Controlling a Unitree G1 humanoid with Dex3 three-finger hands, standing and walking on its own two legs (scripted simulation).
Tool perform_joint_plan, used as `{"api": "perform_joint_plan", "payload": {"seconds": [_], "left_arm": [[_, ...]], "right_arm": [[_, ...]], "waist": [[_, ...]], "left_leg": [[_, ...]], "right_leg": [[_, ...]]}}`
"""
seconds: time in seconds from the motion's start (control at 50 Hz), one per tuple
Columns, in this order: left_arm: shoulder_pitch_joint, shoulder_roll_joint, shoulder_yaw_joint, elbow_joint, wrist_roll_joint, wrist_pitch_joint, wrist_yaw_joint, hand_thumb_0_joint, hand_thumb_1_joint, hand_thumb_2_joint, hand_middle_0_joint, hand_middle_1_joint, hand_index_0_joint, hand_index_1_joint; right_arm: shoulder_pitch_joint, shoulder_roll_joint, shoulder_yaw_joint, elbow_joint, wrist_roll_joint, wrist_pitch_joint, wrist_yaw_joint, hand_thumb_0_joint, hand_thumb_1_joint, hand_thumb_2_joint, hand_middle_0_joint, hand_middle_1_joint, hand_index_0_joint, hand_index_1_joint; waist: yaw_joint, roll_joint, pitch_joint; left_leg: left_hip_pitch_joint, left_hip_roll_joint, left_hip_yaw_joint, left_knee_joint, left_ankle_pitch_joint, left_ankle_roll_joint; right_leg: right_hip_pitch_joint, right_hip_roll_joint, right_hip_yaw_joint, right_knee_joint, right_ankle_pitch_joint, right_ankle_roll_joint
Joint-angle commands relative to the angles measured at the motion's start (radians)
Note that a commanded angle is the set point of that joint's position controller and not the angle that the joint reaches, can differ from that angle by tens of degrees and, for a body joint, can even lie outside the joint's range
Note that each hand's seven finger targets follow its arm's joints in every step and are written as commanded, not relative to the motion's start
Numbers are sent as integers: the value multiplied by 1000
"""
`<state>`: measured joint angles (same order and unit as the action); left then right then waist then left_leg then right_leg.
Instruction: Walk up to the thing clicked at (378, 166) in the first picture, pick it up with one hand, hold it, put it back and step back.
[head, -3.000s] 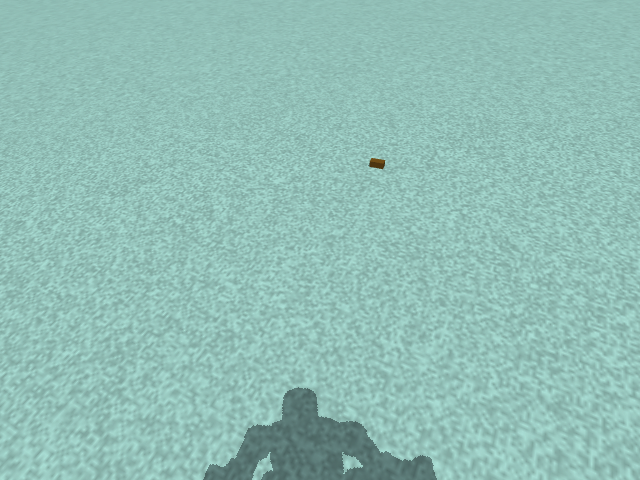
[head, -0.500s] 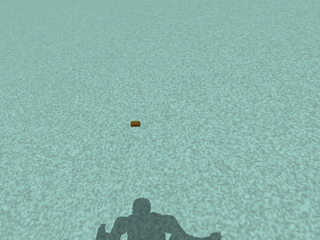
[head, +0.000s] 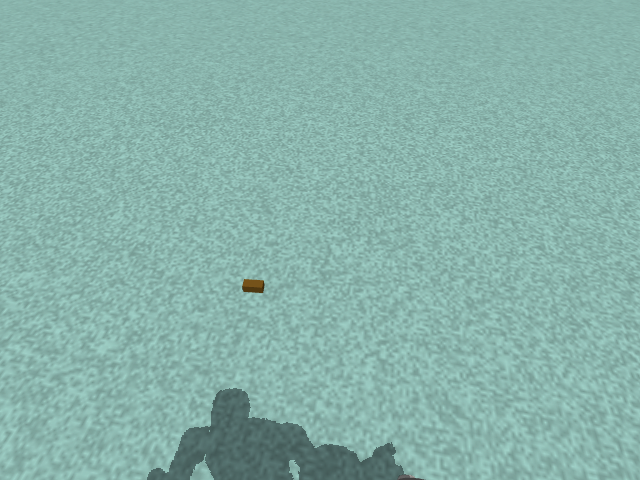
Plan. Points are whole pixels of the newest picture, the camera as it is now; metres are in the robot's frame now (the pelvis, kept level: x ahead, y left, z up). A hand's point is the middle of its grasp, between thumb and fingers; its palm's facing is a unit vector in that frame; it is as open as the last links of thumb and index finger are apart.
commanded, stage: walk up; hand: left
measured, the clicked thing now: (253, 286) +0.95 +0.25 -0.76
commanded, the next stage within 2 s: none
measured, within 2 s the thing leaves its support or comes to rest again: neither
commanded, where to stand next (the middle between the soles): +0.58 +0.00 m, yaw -1 degrees
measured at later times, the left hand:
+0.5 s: hand (164, 424) +0.25 +0.24 -0.12, palm faces +0.02 -0.91 -0.41, open 7.4 cm
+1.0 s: hand (171, 312) +0.45 +0.29 -0.14, palm faces -0.06 -0.93 -0.36, open 7.4 cm
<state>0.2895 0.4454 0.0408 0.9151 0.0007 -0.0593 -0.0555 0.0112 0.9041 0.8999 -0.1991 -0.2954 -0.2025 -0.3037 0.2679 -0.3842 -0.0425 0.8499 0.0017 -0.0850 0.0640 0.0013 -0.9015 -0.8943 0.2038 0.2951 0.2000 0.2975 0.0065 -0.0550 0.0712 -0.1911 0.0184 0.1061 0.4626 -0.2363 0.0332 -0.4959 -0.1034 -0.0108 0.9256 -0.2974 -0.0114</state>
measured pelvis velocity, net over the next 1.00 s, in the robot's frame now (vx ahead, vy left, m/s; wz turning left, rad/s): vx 0.39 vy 0.01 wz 0.01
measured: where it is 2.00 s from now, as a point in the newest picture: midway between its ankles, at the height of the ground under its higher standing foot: (313, 394)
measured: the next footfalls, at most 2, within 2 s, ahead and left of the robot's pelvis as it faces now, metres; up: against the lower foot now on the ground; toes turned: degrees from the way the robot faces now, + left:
right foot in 0.20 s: +0.26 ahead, -0.15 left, +0.00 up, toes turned -5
left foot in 0.64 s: +0.40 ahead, +0.13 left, +0.00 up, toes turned +7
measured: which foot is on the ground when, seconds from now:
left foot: down 0.00-0.22, up 0.24-0.62, down 0.64-1.00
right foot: up 0.00-0.18, down 0.20-0.68, up 0.70-1.00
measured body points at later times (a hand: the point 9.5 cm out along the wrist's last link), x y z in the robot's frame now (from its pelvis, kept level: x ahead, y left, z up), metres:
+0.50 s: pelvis +0.20 -0.03 +0.00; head +0.22 -0.05 +0.45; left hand +0.25 +0.29 -0.09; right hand +0.27 -0.35 -0.13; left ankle +0.29 +0.13 -0.70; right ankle +0.22 -0.15 -0.74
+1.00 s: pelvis +0.39 +0.01 +0.00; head +0.41 +0.01 +0.45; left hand +0.46 +0.33 -0.12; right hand +0.44 -0.31 -0.11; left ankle +0.36 +0.13 -0.74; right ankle +0.51 -0.13 -0.71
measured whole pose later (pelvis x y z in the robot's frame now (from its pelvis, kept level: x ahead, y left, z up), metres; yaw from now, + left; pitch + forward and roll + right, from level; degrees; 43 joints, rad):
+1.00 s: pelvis +0.39 +0.01 +0.00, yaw +1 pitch -2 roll +1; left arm 0.27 0.41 0.04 0.90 0.01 -0.05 -0.06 0.01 0.90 0.90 -0.20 -0.30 -0.20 -0.30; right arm 0.33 -0.40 -0.05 0.84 -0.01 -0.06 0.06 0.00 -0.90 -0.89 0.20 0.30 0.20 0.30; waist -0.02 -0.02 0.09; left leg -0.14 0.02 0.11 0.49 -0.31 0.02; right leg -0.48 -0.10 -0.04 0.70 -0.22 -0.01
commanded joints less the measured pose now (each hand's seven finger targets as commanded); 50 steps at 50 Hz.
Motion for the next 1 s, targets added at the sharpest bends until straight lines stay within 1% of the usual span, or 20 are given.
{"api": "perform_joint_plan", "payload": {"seconds": [0.0, 0.1, 0.16, 0.18, 0.2, 0.22, 0.24, 0.3, 0.32, 0.42, 0.54, 0.6, 0.62, 0.64, 0.66, 0.68, 0.7, 0.76, 0.84, 0.98], "left_arm": [[-32, 163, 58, -77, 7, -16, -12, 0, 900, 900, -200, -300, -200, -300], [-77, 145, 68, -73, 9, -28, -15, 0, 900, 900, -200, -300, -200, -300], [82, 198, 96, -28, 11, -44, 6, 0, 900, 900, -200, -300, -200, -300], [176, 271, 122, -21, 19, -53, 19, 0, 900, 900, -200, -300, -200, -300], [190, 351, 133, -36, 7, -55, 27, 0, 900, 900, -200, -300, -200, -300], [138, 336, 121, -53, -4, -50, 29, 0, 900, 900, -200, -300, -200, -300], [93, 306, 113, -65, -10, -49, 32, 0, 900, 900, -200, -300, -200, -300], [-12, 228, 86, -88, -7, -50, 34, 0, 900, 900, -200, -300, -200, -300], [-12, 223, 83, -100, -1, -54, 32, 0, 900, 900, -200, -300, -200, -300], [12, 245, 98, -119, 7, -60, 28, 0, 900, 900, -200, -300, -200, -300], [31, 258, 92, -119, 7, -53, 22, 0, 900, 900, -200, -300, -200, -300], [-21, 237, 74, -127, 11, -42, 25, 0, 900, 900, -200, -300, -200, -300], [-10, 195, 57, -128, 15, -39, 28, 0, 900, 900, -200, -300, -200, -300], [51, 102, 28, -136, 0, -37, 24, 0, 900, 900, -200, -300, -200, -300], [64, 159, 43, -118, -5, -30, 36, 0, 900, 900, -200, -300, -200, -300], [19, 222, 47, -102, -1, -27, 46, 0, 900, 900, -200, -300, -200, -300], [40, 210, 45, -89, -8, -25, 43, 0, 900, 900, -200, -300, -200, -300], [116, 191, 47, -37, -13, -17, 31, 0, 900, 900, -200, -300, -200, -300], [30, 163, 47, -75, 1, -15, 14, 0, 900, 900, -200, -300, -200, -300], [-2, 135, 59, -74, 6, -32, 9, 0, 900, 900, -200, -300, -200, -300]], "right_arm": [[40, -304, -92, -67, -1, -25, -18, 0, -900, -900, 200, 300, 200, 300], [15, -294, -90, -85, 0, -10, -17, 0, -900, -900, 200, 300, 200, 300], [27, -242, -66, -97, -5, -2, -22, 0, -900, -900, 200, 300, 200, 300], [73, -180, -44, -108, -1, -5, -21, 0, -900, -900, 200, 300, 200, 300], [94, -193, -43, -106, 3, 4, -23, 0, -900, -900, 200, 300, 200, 300], [53, -269, -63, -81, -3, 17, -34, 0, -900, -900, 200, 300, 200, 300], [51, -266, -63, -60, 7, 21, -35, 0, -900, -900, 200, 300, 200, 300], [113, -245, -61, -5, 3, 31, -20, 0, -900, -900, 200, 300, 200, 300], [124, -240, -62, 3, -5, 34, -13, 0, -900, -900, 200, 300, 200, 300], [33, -222, -69, -21, -27, 38, 12, 0, -900, -900, 200, 300, 200, 300], [-58, -209, -75, -44, -25, 19, 25, 0, -900, -900, 200, 300, 200, 300], [67, -237, -90, -6, -29, 7, 12, 0, -900, -900, 200, 300, 200, 300], [175, -279, -106, 29, -28, 2, -2, 0, -900, -900, 200, 300, 200, 300], [228, -375, -131, 23, -39, -6, -17, 0, -900, -900, 200, 300, 200, 300], [205, -419, -136, -13, -14, -8, -19, 0, -900, -900, 200, 300, 200, 300], [168, -383, -131, -13, 0, -1, -22, 0, -900, -900, 200, 300, 200, 300], [120, -347, -111, -31, 2, -2, -28, 0, -900, -900, 200, 300, 200, 300], [51, -284, -84, -46, 2, -11, -34, 0, -900, -900, 200, 300, 200, 300], [66, -287, -85, -68, -10, -11, -35, 0, -900, -900, 200, 300, 200, 300], [28, -288, -84, -102, -9, 13, -24, 0, -900, -900, 200, 300, 200, 300]], "waist": [[-31, 208, 9], [-19, 175, -19], [72, 25, -103], [110, -180, -171], [109, -229, -161], [101, -94, -124], [79, -46, -77], [3, -106, -14], [2, -110, -18], [30, -84, -8], [43, -71, -4], [-56, -2, -37], [-112, 123, -100], [-116, 411, -128], [-108, 357, -109], [-90, 196, -60], [-57, 149, -29], [-8, 217, -30], [-37, 213, -11], [-15, 193, -29]], "left_leg": [[38, 248, -199, -243, 30, 199], [0, 219, -131, -124, 122, 153], [-126, 145, -69, 186, 131, 98], [-263, 42, 8, 485, 21, 53], [-452, -58, -43, 648, -275, 19], [-449, 0, -147, 738, -285, 16], [-446, 25, -208, 745, -213, 18], [-361, 71, -185, 605, -94, 1], [-345, 68, -162, 577, -77, -9], [-356, 90, -112, 333, -25, -44], [-209, 67, -49, 159, 60, -25], [19, 37, -34, 107, 15, -2], [184, 37, -87, 59, -91, 23], [283, 265, -481, -137, -297, 96], [275, 414, -784, -251, -304, 201], [182, 397, -704, -209, -209, 226], [135, 349, -559, -190, -90, 204], [56, 253, -293, -171, 101, 157], [70, 258, -227, -179, 167, 213], [-28, 204, -137, -63, 132, 161]], "right_leg": [[-51, -35, -15, -164, 97, 9], [132, 27, -67, -330, 188, -14], [471, 65, -59, -417, 90, -46], [605, -116, 208, -532, -67, -96], [649, -342, 633, -692, -190, -191], [553, -364, 661, -688, -247, -250], [486, -313, 537, -688, -216, -232], [306, -173, 236, -716, -143, -170], [294, -164, 198, -715, -89, -184], [298, -178, 131, -725, -152, -211], [250, -167, 82, -668, -139, -184], [141, -142, 40, -484, -57, -148], [77, -93, -10, -253, 62, -120], [-104, 47, -108, 107, -24, -44], [-212, 127, -26, 206, -237, -37], [-207, 68, 65, 265, -202, -45], [-181, 51, 99, 254, -143, -43], [-77, -2, 70, 123, -30, -26], [-75, -8, 8, -64, -20, 10], [164, 59, -81, -333, 134, -8]]}}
